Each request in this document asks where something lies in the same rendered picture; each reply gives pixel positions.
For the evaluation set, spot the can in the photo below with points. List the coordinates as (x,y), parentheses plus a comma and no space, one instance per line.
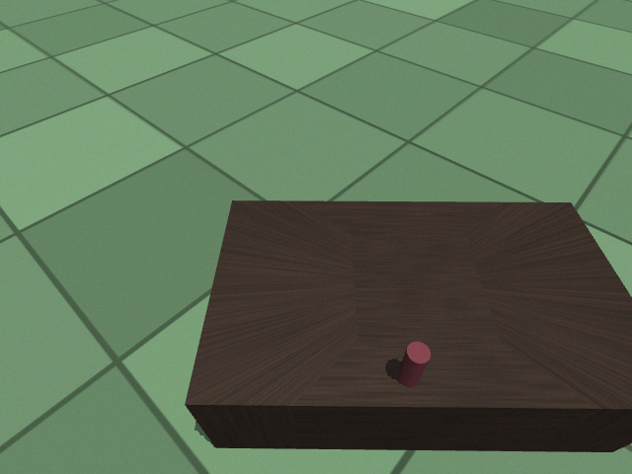
(414,362)

